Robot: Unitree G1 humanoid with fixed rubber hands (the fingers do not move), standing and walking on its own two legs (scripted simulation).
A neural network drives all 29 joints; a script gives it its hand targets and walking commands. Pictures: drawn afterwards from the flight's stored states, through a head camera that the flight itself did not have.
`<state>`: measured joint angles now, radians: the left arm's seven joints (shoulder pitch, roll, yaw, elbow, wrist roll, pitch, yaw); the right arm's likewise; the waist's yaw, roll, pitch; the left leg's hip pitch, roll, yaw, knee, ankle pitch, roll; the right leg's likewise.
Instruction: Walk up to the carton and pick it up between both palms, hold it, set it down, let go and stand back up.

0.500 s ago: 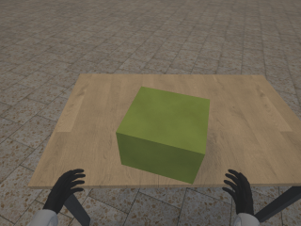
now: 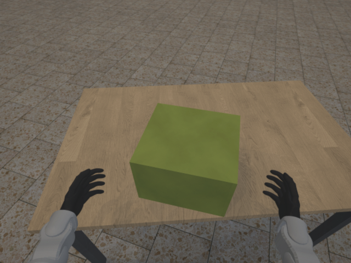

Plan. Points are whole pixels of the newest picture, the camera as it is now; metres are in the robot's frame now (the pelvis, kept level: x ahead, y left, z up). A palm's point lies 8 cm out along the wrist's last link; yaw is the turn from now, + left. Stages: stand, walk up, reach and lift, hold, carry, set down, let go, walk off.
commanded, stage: reach and lift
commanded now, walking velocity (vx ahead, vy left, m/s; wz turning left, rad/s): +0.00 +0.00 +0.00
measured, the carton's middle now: (189, 156) +0.46 -0.02 -0.06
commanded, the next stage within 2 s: none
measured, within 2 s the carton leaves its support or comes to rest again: neither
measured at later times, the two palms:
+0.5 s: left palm (87, 165) +0.36 +0.24 +0.05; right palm (291, 185) +0.30 -0.24 +0.04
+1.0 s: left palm (101, 134) +0.43 +0.21 +0.08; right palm (298, 158) +0.35 -0.27 +0.07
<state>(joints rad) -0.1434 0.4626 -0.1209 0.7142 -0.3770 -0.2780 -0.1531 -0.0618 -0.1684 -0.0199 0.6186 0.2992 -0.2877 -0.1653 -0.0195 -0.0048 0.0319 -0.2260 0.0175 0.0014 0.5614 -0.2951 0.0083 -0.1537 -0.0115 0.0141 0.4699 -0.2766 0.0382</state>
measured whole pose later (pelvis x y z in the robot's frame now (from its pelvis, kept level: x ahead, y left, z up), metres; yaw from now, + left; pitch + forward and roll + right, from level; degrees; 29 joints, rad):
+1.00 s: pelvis +0.00 +0.00 +0.00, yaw -1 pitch +8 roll -2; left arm -0.78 0.47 -0.13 1.20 -0.37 -0.17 -0.15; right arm -0.59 -0.30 0.11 0.94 0.45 -0.16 -0.14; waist -0.12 -0.01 -0.10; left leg -0.41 0.02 0.00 0.53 -0.25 0.00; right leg -0.35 0.00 0.01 0.44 -0.23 0.03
